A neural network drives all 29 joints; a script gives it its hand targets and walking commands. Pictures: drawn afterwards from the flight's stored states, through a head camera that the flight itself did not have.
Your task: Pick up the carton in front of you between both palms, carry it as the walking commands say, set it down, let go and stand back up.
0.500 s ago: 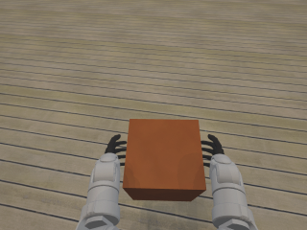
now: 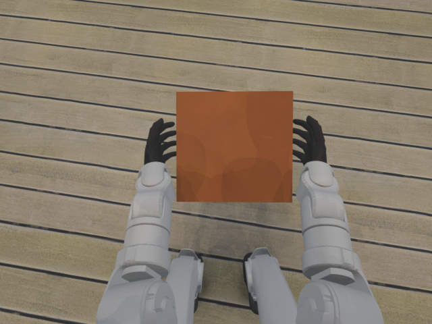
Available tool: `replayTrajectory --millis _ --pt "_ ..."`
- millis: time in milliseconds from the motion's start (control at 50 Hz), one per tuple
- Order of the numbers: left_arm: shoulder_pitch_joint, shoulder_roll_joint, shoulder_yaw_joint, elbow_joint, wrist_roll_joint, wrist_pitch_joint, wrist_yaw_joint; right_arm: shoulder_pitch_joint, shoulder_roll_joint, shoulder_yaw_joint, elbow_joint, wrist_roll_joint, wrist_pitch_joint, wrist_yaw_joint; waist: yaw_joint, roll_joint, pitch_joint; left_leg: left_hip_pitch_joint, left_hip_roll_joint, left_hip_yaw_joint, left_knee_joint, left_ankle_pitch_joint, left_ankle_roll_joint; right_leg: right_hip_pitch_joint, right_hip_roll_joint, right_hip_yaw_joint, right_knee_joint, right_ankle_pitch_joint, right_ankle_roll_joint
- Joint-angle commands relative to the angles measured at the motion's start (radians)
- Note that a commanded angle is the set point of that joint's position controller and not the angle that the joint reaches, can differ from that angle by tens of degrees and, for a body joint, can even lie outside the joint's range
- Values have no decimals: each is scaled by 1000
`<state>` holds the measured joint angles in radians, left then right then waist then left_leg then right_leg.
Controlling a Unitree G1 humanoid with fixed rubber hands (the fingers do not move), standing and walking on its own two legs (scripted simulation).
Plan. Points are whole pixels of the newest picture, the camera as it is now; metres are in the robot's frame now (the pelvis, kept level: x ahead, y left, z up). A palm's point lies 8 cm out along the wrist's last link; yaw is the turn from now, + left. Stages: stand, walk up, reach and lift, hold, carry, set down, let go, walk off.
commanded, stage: set down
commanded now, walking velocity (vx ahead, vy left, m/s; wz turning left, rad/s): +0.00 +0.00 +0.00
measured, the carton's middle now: (231, 148) +0.47 -0.02 -0.16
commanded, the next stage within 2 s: none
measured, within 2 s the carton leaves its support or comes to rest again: rests again in 1.90 s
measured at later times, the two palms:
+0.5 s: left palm (176, 163) +0.45 +0.12 -0.22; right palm (294, 166) +0.43 -0.18 -0.22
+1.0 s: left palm (186, 168) +0.48 +0.11 -0.38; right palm (282, 173) +0.46 -0.18 -0.38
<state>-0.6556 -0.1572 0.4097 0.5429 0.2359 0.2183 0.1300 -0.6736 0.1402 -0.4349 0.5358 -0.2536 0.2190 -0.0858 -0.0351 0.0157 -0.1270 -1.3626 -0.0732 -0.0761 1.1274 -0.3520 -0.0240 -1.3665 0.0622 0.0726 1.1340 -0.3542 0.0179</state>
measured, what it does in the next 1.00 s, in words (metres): lowers itself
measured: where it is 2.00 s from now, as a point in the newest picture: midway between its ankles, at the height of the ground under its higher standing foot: (223, 294)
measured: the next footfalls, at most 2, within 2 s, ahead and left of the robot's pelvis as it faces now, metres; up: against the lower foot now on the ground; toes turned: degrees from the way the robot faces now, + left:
none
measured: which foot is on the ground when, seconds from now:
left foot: down 0.00-1.00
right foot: down 0.00-1.00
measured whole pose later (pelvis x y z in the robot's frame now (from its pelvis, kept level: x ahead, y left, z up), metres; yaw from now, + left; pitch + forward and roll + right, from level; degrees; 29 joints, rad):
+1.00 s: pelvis -0.04 +0.00 -0.24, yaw +0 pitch +46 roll +0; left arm -1.22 0.09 0.30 0.88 0.09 0.21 0.22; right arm -1.17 -0.09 -0.40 0.80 -0.11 0.22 -0.12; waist -0.06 0.03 0.04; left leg -2.27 -0.16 -0.06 1.99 -0.52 -0.07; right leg -2.27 0.13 0.07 1.99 -0.52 0.07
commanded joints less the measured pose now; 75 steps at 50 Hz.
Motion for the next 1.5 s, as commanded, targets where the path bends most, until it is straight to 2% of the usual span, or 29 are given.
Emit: replayTrajectory --millis 0,60,140,320,480,880,1020,1080,1100,1180,1300,1480 --pt "-685 -880 -525 104 -63 40 -305 -602 899 514 152 66 57 310 -4 5 -810 257 -78 70 -10 -7 4 310 85 -70 -10 37 1" --pt "-735 -882 -478 145 -56 53 -310 -639 903 470 195 59 73 316 -1 9 -825 188 -81 76 44 -16 6 240 83 -70 36 21 2" --pt "-778 -889 -465 168 -74 36 -309 -698 900 468 193 80 57 305 -8 1 -906 110 -94 83 130 50 2 185 86 -75 112 92 11" --pt "-888 -857 -540 125 -158 -13 -267 -796 863 542 152 158 14 261 -31 -2 -1079 -14 -114 102 315 125 -14 97 98 -94 295 205 28" --pt "-951 -816 -562 143 -186 -18 -232 -870 815 559 146 200 11 247 -29 12 -1105 -93 -118 121 436 103 -18 -2 102 -111 413 177 34" --pt "-1192 -664 -524 225 -241 -62 -181 -1101 623 484 206 239 -32 237 -60 31 -1042 -267 -112 144 707 46 -16 -271 79 -147 684 106 33" --pt "-1267 -631 -557 242 -297 -74 -178 -1175 584 508 212 292 -47 240 -69 41 -1040 -280 -104 152 801 68 -19 -292 64 -156 774 124 33" --pt "-1313 -642 -598 202 -342 -80 -180 -1222 584 544 170 328 -54 239 -70 42 -1090 -272 -103 150 836 96 -15 -274 59 -152 809 152 30" --pt "-1321 -644 -597 208 -343 -78 -182 -1241 590 554 163 337 -53 241 -71 36 -1076 -277 -100 146 841 102 -8 -294 59 -152 816 158 27" --pt "-1173 -625 -494 330 -270 -79 -195 -1151 610 517 250 308 -51 254 -29 13 -877 -379 -106 150 856 99 -1 -359 70 -142 816 151 28" --pt "-1140 -605 -437 381 -239 -94 -211 -1103 605 454 316 276 -63 263 -23 26 -772 -462 -107 148 869 94 6 -402 78 -124 834 166 18" --pt "-1113 -487 -325 480 -155 -74 -226 -1092 476 342 414 185 -53 274 -21 33 -572 -541 -99 139 851 -60 23 -534 75 -122 821 -11 -3"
